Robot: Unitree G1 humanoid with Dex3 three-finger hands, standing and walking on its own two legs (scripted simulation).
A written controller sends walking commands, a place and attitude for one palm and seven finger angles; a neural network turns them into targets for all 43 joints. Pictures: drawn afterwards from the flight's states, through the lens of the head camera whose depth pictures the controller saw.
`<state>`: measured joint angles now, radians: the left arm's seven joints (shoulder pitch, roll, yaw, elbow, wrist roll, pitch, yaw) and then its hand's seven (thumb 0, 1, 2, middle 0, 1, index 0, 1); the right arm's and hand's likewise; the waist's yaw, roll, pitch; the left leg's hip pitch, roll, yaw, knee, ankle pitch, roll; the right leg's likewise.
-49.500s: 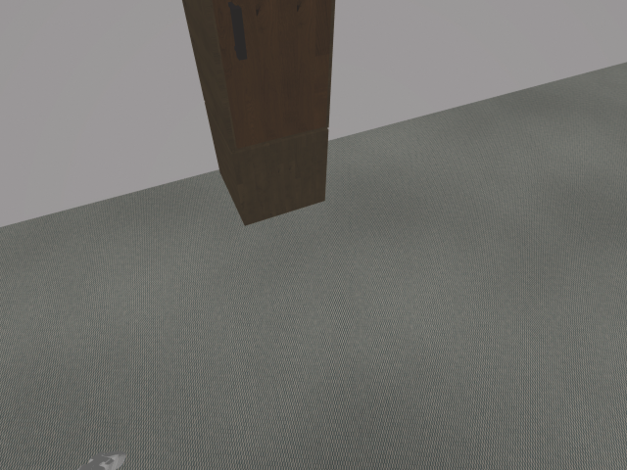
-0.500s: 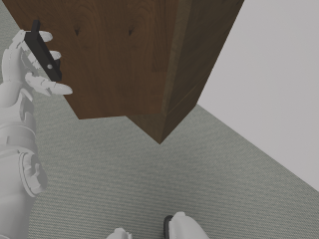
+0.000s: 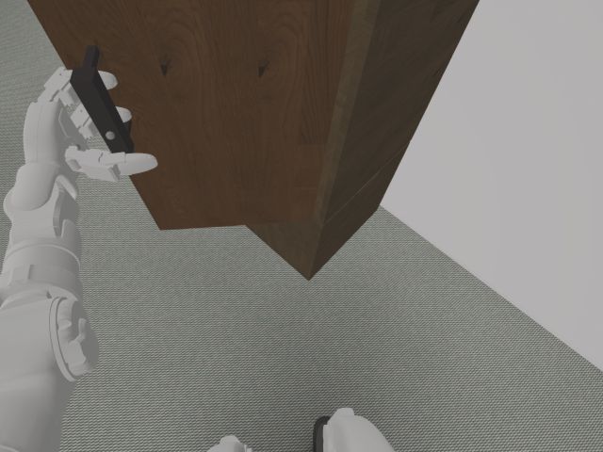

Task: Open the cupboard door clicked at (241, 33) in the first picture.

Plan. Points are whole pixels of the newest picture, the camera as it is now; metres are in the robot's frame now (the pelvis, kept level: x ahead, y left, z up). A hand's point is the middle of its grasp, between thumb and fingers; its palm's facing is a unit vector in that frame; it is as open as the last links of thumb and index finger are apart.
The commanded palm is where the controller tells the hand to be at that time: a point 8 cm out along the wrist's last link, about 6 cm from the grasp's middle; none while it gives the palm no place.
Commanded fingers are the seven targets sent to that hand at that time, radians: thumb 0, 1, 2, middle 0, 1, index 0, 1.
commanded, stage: close the thumb around the handle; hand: left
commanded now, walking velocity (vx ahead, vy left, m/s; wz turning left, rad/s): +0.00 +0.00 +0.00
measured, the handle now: (108, 105) +0.55 +0.22 +0.09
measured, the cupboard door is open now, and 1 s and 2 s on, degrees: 48 57 96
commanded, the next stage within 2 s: pull the door open along its arc in 0.46 s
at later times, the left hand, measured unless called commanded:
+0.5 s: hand (111, 130) +0.50 +0.21 +0.09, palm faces +0.00 -1.00 +0.00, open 6.6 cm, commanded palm +0.48 +0.26 +0.09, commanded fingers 0.00 0.90 0.90 -0.40 -1.35 -0.40 -1.35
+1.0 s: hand (120, 171) +0.44 +0.19 +0.09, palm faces -0.02 -1.00 -0.01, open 6.6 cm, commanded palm +0.37 +0.25 +0.09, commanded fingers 0.00 0.90 0.90 -0.40 -1.35 -0.40 -1.35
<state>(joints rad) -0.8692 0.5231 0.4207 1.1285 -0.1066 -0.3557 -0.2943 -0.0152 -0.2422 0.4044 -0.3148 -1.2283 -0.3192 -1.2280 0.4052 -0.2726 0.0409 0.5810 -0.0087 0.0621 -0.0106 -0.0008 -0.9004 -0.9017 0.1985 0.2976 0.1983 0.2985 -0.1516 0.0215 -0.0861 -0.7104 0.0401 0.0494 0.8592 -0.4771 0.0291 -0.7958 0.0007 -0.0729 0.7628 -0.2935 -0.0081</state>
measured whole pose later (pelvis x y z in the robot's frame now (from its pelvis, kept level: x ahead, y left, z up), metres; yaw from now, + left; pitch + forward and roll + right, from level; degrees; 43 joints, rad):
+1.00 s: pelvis +0.01 +0.00 +0.01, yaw -2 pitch +17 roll -2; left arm -0.48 0.37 0.37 0.70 -0.21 -0.30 -0.28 0.00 0.64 0.74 -0.29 -1.32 -0.27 -1.31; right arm 0.41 -0.26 0.02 0.54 0.02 0.06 0.01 0.00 -0.90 -0.90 0.20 0.30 0.20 0.30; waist -0.10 0.04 -0.13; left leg -0.59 0.04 0.09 0.76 -0.46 0.03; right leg -0.71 0.01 -0.03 0.70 -0.28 0.00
